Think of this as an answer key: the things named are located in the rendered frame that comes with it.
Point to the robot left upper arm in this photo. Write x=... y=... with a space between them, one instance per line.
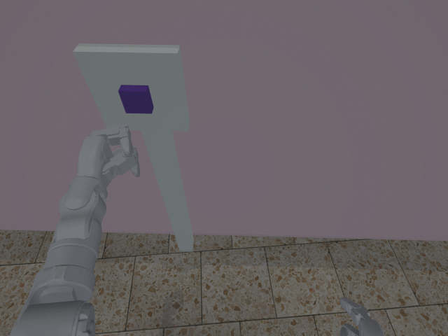
x=72 y=318

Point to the right robot hand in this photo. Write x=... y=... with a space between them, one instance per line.
x=361 y=317

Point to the panel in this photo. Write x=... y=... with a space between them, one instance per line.
x=105 y=68

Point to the button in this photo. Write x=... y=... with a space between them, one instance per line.
x=136 y=98

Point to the left robot forearm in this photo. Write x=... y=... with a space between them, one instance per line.
x=67 y=274

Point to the left robot hand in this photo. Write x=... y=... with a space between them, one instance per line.
x=97 y=160

